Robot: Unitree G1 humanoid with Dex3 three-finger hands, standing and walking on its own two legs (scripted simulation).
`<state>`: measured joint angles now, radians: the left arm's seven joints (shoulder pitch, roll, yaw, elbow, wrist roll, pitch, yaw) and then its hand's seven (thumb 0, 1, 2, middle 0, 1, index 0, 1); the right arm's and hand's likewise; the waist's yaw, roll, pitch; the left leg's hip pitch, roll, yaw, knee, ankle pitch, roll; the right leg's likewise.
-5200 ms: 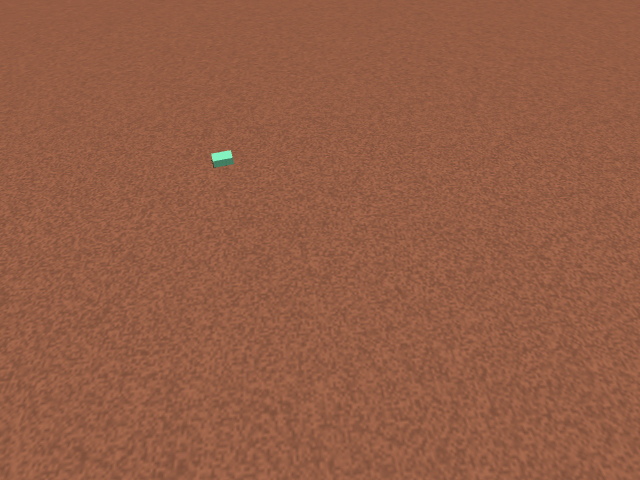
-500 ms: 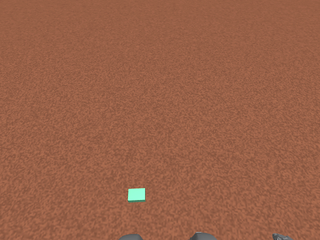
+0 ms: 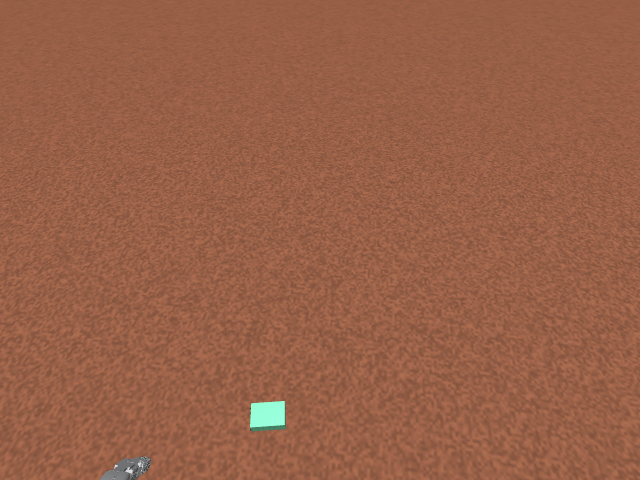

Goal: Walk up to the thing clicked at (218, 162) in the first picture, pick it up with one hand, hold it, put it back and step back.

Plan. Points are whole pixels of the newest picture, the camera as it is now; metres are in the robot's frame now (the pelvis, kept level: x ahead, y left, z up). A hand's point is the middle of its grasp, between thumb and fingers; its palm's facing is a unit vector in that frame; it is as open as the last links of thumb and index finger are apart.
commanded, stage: walk up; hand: left
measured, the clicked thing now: (268, 416) +0.42 +0.18 -0.76
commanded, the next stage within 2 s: stand in 1.04 s
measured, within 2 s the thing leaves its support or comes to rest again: neither
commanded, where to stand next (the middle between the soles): +0.07 +0.01 m, yaw +1 degrees
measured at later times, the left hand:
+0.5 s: hand out of the picture +0.08 +0.26 -0.15, palm faces -0.01 -0.94 -0.35, open 7.4 cm
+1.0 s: hand out of the picture +0.11 +0.25 -0.15, palm faces -0.02 -0.94 -0.33, open 7.4 cm
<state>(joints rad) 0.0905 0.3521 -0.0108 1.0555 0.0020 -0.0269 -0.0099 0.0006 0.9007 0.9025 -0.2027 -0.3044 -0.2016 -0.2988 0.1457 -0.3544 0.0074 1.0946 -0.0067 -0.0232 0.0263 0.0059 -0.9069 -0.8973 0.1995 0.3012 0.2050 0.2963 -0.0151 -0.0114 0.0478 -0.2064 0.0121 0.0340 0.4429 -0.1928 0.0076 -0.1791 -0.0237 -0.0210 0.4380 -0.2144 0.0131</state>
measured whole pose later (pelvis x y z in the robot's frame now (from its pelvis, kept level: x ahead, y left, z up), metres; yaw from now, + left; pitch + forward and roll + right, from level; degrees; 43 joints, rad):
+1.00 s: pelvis +0.03 +0.00 +0.01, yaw +1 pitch -2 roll +0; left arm 0.08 0.34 0.00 1.16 0.02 -0.01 0.00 0.00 0.90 0.90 -0.20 -0.30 -0.20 -0.30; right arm 0.08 -0.35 -0.01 1.16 -0.01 -0.01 0.01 0.00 -0.91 -0.90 0.20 0.30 0.20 0.30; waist -0.01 0.00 0.04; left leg -0.12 0.01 0.02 0.32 -0.17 0.01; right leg -0.08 -0.03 -0.03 0.29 -0.18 0.02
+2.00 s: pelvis +0.02 -0.01 +0.01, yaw +1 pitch -2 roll +0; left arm 0.11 0.35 0.00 1.15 0.01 -0.01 0.00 0.00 0.90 0.90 -0.20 -0.30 -0.20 -0.30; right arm 0.10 -0.35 0.01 1.15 -0.01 -0.01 0.01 0.00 -0.91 -0.90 0.20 0.30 0.20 0.30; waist -0.01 0.01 0.04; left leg -0.11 0.01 0.01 0.30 -0.15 -0.01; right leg -0.07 -0.02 -0.04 0.29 -0.18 0.01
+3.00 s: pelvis +0.04 -0.01 +0.01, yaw +1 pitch -2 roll +0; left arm 0.11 0.35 0.00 1.14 0.01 -0.01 0.00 0.00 0.90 0.90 -0.20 -0.30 -0.20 -0.30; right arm 0.10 -0.35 0.01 1.14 -0.01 -0.01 0.01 0.00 -0.91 -0.90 0.20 0.30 0.20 0.30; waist 0.00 0.01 0.04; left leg -0.10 0.01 0.02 0.30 -0.17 -0.01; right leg -0.06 -0.02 -0.04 0.29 -0.19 0.01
